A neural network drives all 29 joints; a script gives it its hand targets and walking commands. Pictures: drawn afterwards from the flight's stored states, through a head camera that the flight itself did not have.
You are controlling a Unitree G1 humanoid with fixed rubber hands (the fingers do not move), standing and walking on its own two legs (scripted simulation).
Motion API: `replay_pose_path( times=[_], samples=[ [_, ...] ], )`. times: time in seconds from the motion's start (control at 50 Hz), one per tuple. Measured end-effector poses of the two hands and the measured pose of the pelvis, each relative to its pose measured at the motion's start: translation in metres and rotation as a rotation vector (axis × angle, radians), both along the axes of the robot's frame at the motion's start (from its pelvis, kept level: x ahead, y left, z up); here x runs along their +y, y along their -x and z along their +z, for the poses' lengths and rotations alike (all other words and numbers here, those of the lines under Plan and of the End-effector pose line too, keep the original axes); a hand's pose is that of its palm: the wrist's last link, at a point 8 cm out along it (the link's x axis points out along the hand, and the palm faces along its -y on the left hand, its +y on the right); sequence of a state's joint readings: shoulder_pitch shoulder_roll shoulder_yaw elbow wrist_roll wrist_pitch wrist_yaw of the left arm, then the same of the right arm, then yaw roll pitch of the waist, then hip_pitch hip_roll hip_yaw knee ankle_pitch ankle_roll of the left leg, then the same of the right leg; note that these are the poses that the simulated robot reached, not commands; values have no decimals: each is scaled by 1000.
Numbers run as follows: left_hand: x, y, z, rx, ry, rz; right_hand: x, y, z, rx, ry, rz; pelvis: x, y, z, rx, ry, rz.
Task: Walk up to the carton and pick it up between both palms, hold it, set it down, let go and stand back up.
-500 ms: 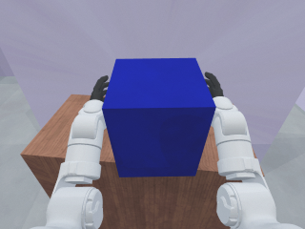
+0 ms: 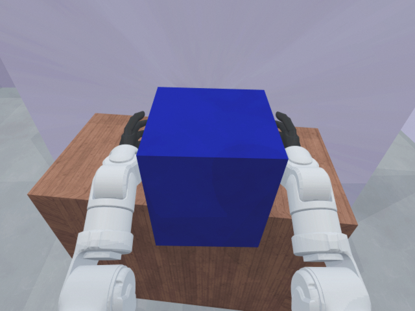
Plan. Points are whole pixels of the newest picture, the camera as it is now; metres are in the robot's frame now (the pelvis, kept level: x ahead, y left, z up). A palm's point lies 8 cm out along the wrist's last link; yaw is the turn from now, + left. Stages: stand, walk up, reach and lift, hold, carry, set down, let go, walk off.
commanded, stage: hold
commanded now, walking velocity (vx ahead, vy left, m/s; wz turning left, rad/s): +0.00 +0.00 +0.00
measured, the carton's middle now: (209, 169) +0.37 +0.01 +0.13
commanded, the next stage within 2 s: none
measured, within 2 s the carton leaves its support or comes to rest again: neither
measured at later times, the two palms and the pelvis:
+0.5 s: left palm (128, 132) +0.37 +0.16 +0.21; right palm (294, 130) +0.38 -0.14 +0.22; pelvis +0.01 +0.02 +0.00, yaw -1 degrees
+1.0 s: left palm (148, 135) +0.41 +0.14 +0.17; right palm (296, 136) +0.41 -0.16 +0.18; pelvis +0.03 +0.00 +0.00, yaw -1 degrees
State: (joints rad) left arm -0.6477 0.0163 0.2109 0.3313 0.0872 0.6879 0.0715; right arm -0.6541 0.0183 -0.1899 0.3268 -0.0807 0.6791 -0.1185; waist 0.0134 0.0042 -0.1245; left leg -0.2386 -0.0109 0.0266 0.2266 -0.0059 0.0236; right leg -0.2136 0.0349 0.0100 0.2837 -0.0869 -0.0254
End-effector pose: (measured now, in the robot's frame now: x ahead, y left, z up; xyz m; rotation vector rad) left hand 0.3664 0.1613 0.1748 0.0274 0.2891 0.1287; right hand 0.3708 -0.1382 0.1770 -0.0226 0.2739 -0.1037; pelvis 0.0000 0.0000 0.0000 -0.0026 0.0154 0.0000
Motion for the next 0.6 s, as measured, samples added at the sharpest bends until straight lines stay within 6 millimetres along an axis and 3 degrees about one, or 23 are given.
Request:
replay_pose_path(
  times=[0.08,0.14,0.18,0.24,0.3,0.36,0.48,0.52,0.6],
  samples=[
    [1,-9,44,-205,5,9,2,-7,46,-207,2,-11,4,8,-3,84,3,-6],
    [2,-18,62,-202,-12,21,2,-19,67,-205,16,-4,8,7,-2,89,6,-3],
    [2,-25,54,-110,-24,19,1,-26,60,-113,23,10,10,4,2,73,6,0],
    [-1,-29,26,13,-26,-6,-2,-28,34,8,31,12,12,-2,1,42,8,-3],
    [-5,-27,6,3,-23,-30,-5,-19,14,-3,39,-6,12,-7,0,36,2,-14],
    [-6,-20,7,-68,-1,-31,-5,-7,16,-76,20,-30,14,-12,2,53,2,-28],
    [-2,-8,35,-149,-12,4,-1,-3,46,-161,27,-10,16,-7,1,31,4,-25],
    [0,-9,31,-98,-25,17,-1,-9,41,-111,21,5,16,-3,1,15,8,-18],
    [-1,-13,6,26,-33,22,-2,-15,10,11,9,20,16,2,-1,9,7,-11]
  ],
)
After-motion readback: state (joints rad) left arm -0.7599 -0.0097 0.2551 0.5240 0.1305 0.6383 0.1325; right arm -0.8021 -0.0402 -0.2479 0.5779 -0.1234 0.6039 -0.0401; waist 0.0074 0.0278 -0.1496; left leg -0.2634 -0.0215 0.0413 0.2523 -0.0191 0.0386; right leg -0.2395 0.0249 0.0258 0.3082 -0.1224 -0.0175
